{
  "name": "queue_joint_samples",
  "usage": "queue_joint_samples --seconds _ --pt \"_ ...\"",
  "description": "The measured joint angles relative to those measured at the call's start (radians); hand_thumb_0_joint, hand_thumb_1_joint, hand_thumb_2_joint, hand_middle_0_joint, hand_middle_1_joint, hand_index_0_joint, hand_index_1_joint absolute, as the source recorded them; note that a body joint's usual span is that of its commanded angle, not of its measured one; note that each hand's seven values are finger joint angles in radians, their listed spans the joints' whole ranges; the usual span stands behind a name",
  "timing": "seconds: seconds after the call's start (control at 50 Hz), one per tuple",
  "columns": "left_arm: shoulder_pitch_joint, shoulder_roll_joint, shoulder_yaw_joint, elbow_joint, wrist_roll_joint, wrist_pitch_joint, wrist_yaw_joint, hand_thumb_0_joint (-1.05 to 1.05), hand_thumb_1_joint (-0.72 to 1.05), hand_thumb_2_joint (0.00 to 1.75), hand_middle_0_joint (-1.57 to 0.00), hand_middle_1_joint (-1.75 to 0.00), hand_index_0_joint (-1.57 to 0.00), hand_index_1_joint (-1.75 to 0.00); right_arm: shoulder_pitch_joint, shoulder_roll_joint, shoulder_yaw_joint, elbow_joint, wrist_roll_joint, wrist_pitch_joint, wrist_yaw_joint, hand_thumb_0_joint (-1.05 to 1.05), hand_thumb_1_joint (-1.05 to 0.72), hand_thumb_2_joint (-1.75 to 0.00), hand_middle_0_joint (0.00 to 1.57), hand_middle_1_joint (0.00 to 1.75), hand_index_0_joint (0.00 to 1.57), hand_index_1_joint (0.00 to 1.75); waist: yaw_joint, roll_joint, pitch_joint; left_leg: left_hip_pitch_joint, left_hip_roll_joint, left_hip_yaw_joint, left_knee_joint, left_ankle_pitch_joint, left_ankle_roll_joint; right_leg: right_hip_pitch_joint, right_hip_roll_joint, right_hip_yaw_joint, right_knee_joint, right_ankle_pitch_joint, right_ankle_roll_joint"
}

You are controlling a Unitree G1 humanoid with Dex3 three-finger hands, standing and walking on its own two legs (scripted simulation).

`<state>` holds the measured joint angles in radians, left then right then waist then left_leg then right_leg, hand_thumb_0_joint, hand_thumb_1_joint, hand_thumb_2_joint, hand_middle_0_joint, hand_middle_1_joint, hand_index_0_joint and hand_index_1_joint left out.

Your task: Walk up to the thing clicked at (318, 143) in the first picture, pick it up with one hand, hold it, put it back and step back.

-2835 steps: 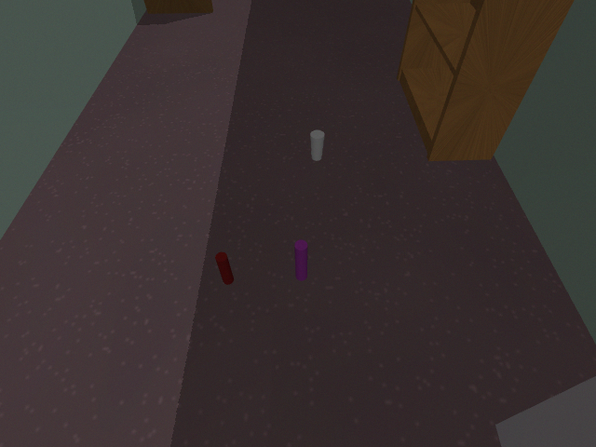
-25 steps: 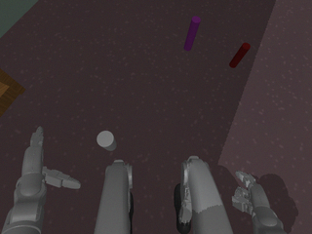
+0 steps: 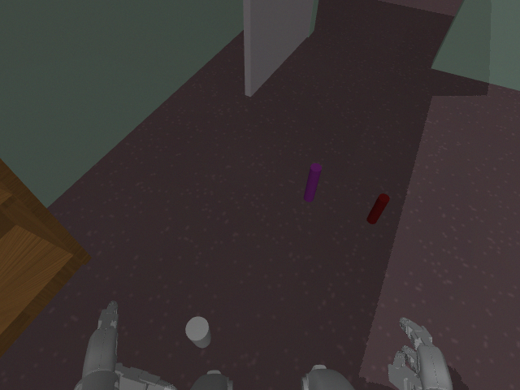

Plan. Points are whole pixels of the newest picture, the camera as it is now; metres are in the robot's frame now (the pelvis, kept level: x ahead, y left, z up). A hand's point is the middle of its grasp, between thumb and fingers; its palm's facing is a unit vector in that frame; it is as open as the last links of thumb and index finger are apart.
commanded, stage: home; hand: left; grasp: from the side
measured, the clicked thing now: (200, 334) +0.35 +0.19 -0.63
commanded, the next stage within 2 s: stand in 1.82 s
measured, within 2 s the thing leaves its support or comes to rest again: neither
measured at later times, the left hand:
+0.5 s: hand (143, 362) +0.18 +0.18 -0.04, palm faces +0.12 -0.95 -0.29, open 17.7 cm
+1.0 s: hand (154, 373) +0.16 +0.16 -0.03, palm faces +0.12 -0.95 -0.28, open 17.6 cm
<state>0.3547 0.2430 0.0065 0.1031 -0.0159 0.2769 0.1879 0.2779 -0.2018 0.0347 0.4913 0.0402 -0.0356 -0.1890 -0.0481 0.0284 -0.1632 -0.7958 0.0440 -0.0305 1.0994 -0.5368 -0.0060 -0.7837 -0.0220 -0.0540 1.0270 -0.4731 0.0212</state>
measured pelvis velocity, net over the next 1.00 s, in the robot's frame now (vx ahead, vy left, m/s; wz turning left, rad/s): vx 0.00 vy -0.02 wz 0.02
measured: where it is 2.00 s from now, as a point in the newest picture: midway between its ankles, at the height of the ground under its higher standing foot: outside the picture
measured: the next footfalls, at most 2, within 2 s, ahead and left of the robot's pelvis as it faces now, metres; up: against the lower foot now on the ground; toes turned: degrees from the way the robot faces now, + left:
none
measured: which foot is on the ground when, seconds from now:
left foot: down 0.00-1.00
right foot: down 0.00-1.00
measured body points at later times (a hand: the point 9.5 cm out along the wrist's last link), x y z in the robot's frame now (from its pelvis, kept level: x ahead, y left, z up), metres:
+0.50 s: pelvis +0.01 -0.01 +0.02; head +0.03 +0.00 +0.47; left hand +0.17 +0.23 -0.01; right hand +0.18 -0.24 -0.04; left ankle +0.00 +0.12 -0.67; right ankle +0.02 -0.14 -0.67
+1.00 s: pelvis +0.00 -0.02 +0.02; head +0.02 -0.02 +0.47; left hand +0.15 +0.21 -0.01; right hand +0.16 -0.26 -0.05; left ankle +0.00 +0.12 -0.67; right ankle +0.02 -0.14 -0.67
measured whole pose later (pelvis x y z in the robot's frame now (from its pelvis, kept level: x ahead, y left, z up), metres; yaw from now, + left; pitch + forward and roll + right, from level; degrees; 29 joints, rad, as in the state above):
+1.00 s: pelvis +0.00 -0.02 +0.02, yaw +1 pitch +7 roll -1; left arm 0.44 0.20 -0.01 0.04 -0.01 0.28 0.13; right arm 0.27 -0.21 0.03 0.51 0.02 -0.12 -0.19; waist -0.03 0.03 -0.10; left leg -0.59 0.05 -0.04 0.94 -0.46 -0.03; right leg -0.59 -0.02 -0.07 0.90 -0.43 0.00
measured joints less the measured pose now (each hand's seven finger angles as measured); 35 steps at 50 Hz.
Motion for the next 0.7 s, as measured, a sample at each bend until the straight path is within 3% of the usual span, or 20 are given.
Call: queue_joint_samples --seconds 0.2,0.7 --pt "0.123 -0.026 -0.027 -0.143 -0.002 0.016 -0.019 0.00 -0.59 0.03 -0.05 -0.05 -0.05 -0.05 0.010 0.012 0.006 -0.019 -0.013 -0.036 -0.004 0.01 -0.90 -0.90 0.20 0.30 0.20 0.30 0.018 0.018 0.010 0.143 -0.004 0.005 -0.100 0.020 0.004 0.146 -0.002 0.000 -0.103 0.020 0.005" --pt "0.095 -0.036 -0.016 -0.083 0.001 0.008 -0.049 -0.01 -0.59 0.03 -0.05 -0.05 -0.05 -0.05 0.000 -0.003 -0.001 0.011 -0.023 -0.071 0.008 0.01 -0.90 -0.90 0.20 0.30 0.20 0.30 0.020 0.008 0.052 0.203 0.000 -0.007 -0.152 0.053 -0.017 0.198 0.002 -0.012 -0.131 0.035 -0.015"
